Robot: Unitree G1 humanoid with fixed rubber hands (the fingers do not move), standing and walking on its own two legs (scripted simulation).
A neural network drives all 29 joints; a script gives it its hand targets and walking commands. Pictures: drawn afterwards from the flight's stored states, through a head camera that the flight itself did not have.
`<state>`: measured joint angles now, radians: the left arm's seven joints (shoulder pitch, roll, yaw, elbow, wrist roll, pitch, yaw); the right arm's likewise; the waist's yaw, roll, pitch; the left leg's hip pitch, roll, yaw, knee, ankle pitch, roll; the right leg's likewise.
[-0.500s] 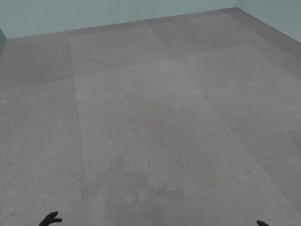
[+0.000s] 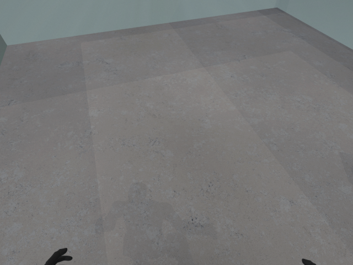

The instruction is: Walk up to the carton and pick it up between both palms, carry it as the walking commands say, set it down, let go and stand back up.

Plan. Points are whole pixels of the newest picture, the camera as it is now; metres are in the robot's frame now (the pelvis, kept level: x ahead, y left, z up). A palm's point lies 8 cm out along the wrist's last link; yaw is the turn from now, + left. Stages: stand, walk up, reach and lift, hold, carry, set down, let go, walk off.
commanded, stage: stand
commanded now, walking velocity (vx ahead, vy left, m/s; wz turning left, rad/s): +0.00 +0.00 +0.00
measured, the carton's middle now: out of the picture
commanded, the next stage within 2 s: walk up in 0.24 s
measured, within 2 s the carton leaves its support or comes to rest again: neither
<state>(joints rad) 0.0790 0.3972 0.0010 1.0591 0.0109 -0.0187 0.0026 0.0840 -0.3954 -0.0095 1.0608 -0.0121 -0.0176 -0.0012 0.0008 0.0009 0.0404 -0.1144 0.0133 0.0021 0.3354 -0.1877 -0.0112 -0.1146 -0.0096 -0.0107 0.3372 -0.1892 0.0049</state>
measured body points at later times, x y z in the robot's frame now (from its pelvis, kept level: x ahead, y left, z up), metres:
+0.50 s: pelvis +0.00 +0.00 -0.01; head +0.01 +0.00 +0.44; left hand +0.13 +0.32 -0.11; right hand +0.11 -0.34 -0.11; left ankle +0.00 +0.13 -0.75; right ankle -0.01 -0.12 -0.74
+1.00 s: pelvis +0.10 -0.10 -0.02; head +0.10 -0.09 +0.43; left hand +0.35 +0.14 -0.10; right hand +0.04 -0.48 -0.07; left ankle +0.21 -0.05 -0.75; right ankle +0.05 -0.22 -0.75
